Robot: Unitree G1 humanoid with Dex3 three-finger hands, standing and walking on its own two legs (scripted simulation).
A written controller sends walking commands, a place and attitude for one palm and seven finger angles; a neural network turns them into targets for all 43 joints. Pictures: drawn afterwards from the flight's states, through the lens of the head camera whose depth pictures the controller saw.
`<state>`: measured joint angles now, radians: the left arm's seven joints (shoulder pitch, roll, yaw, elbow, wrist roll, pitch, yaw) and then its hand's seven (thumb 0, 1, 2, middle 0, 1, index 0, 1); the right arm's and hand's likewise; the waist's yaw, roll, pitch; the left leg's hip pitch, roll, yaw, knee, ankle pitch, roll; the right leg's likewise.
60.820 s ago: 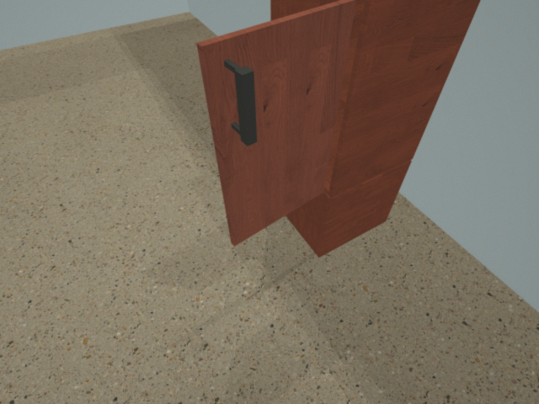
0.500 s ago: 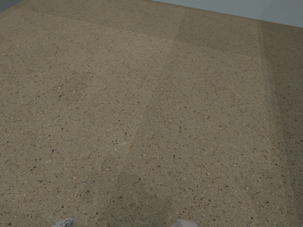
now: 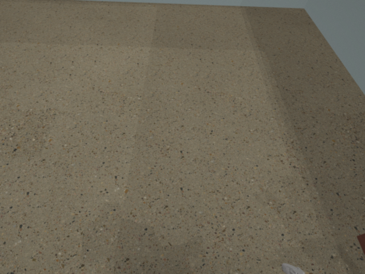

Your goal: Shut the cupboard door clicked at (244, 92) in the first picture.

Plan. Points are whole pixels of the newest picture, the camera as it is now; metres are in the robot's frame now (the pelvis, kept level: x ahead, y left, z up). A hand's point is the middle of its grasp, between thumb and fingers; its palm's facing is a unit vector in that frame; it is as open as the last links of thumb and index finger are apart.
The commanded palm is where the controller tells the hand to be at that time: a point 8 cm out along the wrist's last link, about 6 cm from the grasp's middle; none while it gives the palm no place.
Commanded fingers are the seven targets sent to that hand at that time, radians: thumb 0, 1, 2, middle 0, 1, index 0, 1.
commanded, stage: turn to face it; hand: left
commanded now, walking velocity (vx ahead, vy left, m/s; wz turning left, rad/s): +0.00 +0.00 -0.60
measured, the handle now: out of the picture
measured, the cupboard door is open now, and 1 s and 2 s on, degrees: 23 23 23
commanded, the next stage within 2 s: take the last steps up to it in 1.72 s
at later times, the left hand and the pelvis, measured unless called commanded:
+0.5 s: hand (135, 248) +0.19 +0.13 -0.14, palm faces -0.27 -0.92 -0.29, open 7.4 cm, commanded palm none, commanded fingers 0.00 0.90 0.90 -0.20 -0.30 -0.20 -0.30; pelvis +0.03 -0.04 +0.00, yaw -17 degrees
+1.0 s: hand (152, 214) +0.28 +0.10 -0.16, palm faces -0.53 -0.82 -0.23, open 7.4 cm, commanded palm none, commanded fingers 0.00 0.90 0.90 -0.20 -0.30 -0.20 -0.30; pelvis +0.08 -0.03 +0.01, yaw -36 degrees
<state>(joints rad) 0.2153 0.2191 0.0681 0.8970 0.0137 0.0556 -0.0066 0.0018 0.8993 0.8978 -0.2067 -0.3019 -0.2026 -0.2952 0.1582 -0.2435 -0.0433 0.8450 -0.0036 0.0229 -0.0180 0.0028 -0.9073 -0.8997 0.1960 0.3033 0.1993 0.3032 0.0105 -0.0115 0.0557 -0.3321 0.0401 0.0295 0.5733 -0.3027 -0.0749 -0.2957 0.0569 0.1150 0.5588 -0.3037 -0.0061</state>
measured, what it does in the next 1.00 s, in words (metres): steps on the spot, turning right: right foot, then left foot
